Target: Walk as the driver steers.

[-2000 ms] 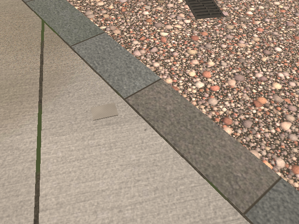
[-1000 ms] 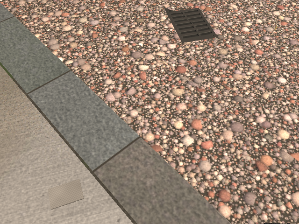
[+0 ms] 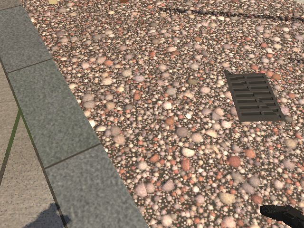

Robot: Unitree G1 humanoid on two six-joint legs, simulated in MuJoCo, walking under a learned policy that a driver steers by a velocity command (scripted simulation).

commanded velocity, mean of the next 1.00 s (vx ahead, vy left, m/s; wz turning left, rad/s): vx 0.50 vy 0.00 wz -0.28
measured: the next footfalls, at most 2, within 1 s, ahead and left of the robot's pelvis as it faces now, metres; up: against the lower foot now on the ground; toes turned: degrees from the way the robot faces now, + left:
right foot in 0.46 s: +0.34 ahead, -0.19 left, -0.04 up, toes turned -19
left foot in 0.98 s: +0.73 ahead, -0.13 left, -0.04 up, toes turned -15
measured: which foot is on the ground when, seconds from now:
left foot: down 0.00-0.46, up 0.48-0.96, down 0.98-1.00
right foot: up 0.00-0.44, down 0.46-1.00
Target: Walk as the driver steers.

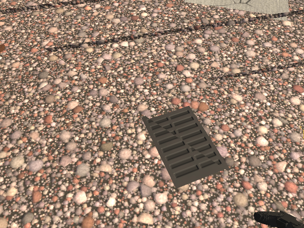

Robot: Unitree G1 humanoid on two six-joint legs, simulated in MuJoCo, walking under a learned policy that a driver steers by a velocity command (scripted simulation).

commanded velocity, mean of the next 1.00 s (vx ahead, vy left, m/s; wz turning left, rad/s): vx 0.50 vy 0.00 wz -0.50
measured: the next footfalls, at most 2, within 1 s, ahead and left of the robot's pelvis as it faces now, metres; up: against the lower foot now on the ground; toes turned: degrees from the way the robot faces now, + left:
right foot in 0.52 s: +0.40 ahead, -0.20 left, -0.04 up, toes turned -17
left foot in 0.96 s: +0.77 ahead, -0.17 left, -0.04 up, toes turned -35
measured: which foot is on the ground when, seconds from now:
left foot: down 0.00-0.50, up 0.52-0.94, down 0.96-1.00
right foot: down 0.00-0.00, up 0.02-0.50, down 0.52-0.98, up 1.00-1.00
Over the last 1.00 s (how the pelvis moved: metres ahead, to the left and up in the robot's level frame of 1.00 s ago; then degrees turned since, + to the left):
0.54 -0.17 -0.05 -18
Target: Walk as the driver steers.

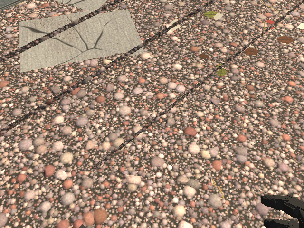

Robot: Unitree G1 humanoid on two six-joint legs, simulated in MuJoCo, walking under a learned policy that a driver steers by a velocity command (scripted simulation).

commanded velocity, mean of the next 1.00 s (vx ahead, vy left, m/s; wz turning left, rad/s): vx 0.50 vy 0.00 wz -0.60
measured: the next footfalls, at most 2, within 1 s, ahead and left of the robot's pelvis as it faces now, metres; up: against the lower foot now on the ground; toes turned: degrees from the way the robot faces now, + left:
right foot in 0.52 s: +0.38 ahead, -0.20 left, -0.04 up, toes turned -20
left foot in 0.96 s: +0.77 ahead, -0.19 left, -0.08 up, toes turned -46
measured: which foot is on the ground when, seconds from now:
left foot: down 0.00-0.52, up 0.54-0.94, down 0.96-1.00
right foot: up 0.00-0.50, down 0.52-1.00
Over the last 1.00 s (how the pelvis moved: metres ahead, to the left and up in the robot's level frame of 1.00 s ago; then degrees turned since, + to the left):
0.58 -0.18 -0.04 -33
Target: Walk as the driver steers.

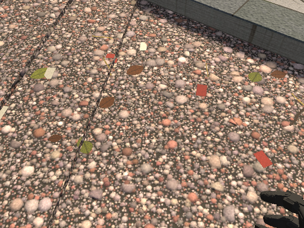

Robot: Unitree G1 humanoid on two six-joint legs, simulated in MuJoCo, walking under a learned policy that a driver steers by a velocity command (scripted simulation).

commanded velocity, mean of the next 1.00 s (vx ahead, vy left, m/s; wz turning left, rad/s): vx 0.31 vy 0.00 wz -0.56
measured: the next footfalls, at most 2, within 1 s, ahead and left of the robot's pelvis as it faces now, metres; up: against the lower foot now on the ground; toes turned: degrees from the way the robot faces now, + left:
right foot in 0.46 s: +0.28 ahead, -0.18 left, +0.03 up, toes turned -17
left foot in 0.84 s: +0.40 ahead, +0.05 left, +0.00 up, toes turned -32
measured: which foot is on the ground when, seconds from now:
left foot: down 0.00-0.50, up 0.52-0.82, down 0.84-1.00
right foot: down 0.00-0.02, up 0.04-0.44, down 0.46-0.82, up 0.84-1.00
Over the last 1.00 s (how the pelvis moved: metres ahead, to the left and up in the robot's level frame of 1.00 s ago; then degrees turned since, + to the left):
0.56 -0.19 -0.05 -36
